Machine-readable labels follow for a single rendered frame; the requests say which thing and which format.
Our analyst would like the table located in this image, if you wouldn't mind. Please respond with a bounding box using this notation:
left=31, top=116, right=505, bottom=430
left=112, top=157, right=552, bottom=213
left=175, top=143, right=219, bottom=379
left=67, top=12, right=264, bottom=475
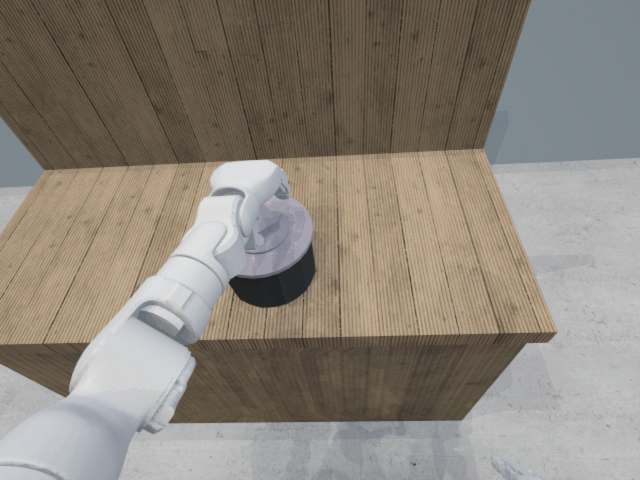
left=0, top=0, right=558, bottom=423

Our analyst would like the robot right hand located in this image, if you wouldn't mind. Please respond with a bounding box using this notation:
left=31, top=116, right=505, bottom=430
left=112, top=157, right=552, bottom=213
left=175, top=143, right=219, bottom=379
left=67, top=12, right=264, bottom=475
left=491, top=454, right=542, bottom=480

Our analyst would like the left robot upper arm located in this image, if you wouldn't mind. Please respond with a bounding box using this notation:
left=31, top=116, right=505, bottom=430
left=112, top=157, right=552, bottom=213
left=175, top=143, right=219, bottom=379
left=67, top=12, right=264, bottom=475
left=0, top=316, right=196, bottom=480

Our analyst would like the robot left forearm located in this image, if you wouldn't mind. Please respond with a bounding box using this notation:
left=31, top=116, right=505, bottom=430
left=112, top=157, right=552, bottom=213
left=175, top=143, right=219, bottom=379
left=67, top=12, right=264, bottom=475
left=69, top=183, right=259, bottom=393

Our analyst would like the knob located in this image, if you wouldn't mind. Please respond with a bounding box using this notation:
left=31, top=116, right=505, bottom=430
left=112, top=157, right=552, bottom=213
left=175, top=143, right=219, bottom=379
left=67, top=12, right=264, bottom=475
left=257, top=204, right=280, bottom=237

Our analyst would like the lid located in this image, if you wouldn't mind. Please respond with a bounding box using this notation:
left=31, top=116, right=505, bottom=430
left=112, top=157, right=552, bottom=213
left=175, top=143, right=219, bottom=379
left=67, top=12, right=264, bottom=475
left=236, top=195, right=313, bottom=279

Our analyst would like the pot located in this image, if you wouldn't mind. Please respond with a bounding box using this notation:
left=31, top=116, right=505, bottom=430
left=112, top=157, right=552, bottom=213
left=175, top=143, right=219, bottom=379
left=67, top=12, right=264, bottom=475
left=229, top=242, right=316, bottom=308

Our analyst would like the robot left hand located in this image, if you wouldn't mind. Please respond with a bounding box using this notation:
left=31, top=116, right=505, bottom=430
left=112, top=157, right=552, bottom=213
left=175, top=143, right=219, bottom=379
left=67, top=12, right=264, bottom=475
left=210, top=160, right=290, bottom=250

